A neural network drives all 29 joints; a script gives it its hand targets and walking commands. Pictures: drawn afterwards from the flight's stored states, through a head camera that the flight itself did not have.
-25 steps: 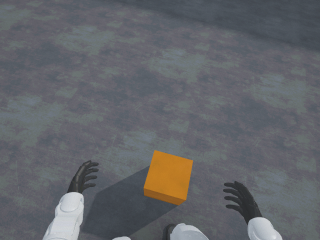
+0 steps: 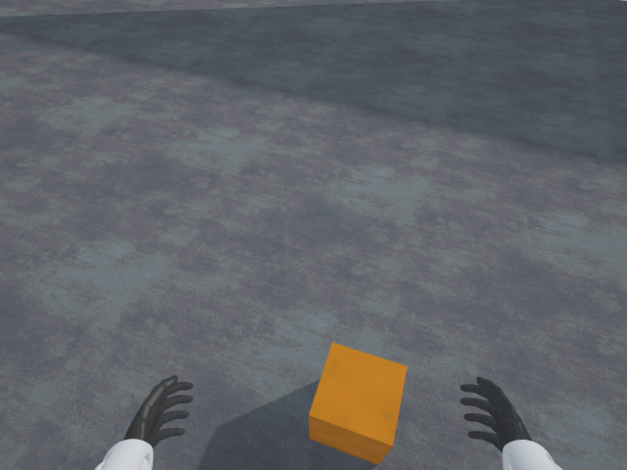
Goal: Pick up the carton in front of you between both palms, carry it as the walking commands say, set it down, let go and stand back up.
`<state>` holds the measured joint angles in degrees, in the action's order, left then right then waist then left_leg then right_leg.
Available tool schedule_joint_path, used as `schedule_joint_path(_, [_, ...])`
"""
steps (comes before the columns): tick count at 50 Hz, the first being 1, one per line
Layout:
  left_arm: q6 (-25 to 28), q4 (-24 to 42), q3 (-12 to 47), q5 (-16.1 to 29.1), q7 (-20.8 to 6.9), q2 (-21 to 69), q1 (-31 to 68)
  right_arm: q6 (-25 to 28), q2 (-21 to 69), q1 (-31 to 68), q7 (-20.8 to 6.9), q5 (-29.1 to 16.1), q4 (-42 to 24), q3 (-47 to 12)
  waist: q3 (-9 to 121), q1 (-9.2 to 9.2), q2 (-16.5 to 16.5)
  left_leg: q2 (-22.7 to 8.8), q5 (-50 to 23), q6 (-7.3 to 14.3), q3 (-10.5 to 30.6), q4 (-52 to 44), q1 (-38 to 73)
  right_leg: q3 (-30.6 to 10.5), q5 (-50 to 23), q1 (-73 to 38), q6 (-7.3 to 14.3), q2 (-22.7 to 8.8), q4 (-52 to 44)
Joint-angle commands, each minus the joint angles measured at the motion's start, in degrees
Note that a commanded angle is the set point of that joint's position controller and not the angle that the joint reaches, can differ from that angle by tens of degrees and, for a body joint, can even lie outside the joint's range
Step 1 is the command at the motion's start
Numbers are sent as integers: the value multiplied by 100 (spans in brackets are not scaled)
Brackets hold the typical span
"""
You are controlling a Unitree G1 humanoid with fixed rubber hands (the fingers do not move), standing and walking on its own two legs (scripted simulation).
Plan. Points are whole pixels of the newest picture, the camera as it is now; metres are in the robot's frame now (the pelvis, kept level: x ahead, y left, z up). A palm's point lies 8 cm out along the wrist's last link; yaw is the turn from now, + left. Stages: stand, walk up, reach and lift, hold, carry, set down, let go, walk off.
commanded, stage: let go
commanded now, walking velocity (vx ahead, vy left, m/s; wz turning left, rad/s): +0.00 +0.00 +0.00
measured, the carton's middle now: (355, 404) +0.37 -0.10 -0.65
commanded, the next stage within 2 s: stand in 0.12 s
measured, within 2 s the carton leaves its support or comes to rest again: neither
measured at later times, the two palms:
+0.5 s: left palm out of the picture +0.11 +0.28 -0.08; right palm (551, 466) +0.15 -0.30 -0.11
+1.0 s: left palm out of the picture +0.10 +0.27 -0.08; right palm out of the picture +0.13 -0.32 -0.11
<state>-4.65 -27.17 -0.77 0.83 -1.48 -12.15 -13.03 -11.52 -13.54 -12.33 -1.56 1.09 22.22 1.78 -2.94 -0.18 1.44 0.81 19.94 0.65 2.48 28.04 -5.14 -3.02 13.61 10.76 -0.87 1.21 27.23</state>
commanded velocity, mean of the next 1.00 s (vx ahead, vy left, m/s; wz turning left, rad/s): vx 0.00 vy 0.00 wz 0.00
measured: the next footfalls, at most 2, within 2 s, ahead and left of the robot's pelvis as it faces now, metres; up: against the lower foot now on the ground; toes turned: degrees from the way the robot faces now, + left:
none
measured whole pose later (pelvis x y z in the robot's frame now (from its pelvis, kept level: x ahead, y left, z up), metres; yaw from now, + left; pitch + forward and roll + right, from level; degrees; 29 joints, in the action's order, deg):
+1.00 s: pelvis +0.01 -0.03 +0.00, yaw +2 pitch -1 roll +0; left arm -0.2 -52.1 -2.2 -1.4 0.8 -19.3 -8.2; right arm 0.4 -21.7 -10.7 1.8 1.9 49.3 0.3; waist -0.9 0.5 2.8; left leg -0.4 18.0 -1.7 5.4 23.8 -4.6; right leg -0.1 14.0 10.7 1.6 1.9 26.0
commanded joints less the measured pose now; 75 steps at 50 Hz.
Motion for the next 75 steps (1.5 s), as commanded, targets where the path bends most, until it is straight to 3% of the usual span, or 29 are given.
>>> schedule_joint_path(1, [-2,507,-199,-46,6,-484,218,-52,-596,248,24,0,-600,184,62,-1,74,15,-1621,-160,-107,-644,-919,369,-830,-802,-6,370,-124])
schedule_joint_path(6, [-75,575,-246,-102,-20,-507,250,-161,-540,323,37,10,-679,188,67,51,-52,93,-1208,-98,-196,-634,-930,329,-740,-931,-44,327,-149])
schedule_joint_path(7, [101,-289,-520,-326,174,-1272,82,348,-1109,467,247,119,233,318,99,230,551,-135,-246,-177,42,-387,-1260,86,-352,-85,-34,-257,-89])
schedule_joint_path(10, [307,-417,-499,-438,242,-1289,197,844,-1006,286,269,185,435,281,77,91,38,-212,589,-91,292,-344,-981,-211,952,610,70,-312,-415])
schedule_joint_path(13, [413,-599,-475,-380,187,-1204,408,1031,-1060,261,212,170,725,250,270,49,-205,-253,128,-31,345,-194,-752,-306,836,685,155,-366,-425])
schedule_joint_path(21, [496,-1181,-478,-305,227,-1430,306,1197,-1316,129,290,154,1353,189,597,53,-205,-387,-1498,-73,393,-138,-449,-248,-1226,74,228,-471,-93])
schedule_joint_path(29, [487,-1559,-434,-273,282,-1594,326,1205,-1435,89,353,113,1765,122,647,60,-162,-420,-2039,-111,399,-175,-377,-252,-1967,-315,241,-539,-62])
schedule_joint_path(62, [525,-2611,-285,-195,221,-1798,743,1281,-1728,330,323,61,2833,-19,279,85,-102,-561,-1271,-32,557,-971,-416,-396,-945,-449,258,-630,-720])
schedule_joint_path(75, [541,-2866,-232,-178,210,-1884,798,1288,-1790,380,302,43,3085,-45,265,83,-104,-588,-1204,-5,576,-1073,-413,-435,-892,-466,266,-660,-793])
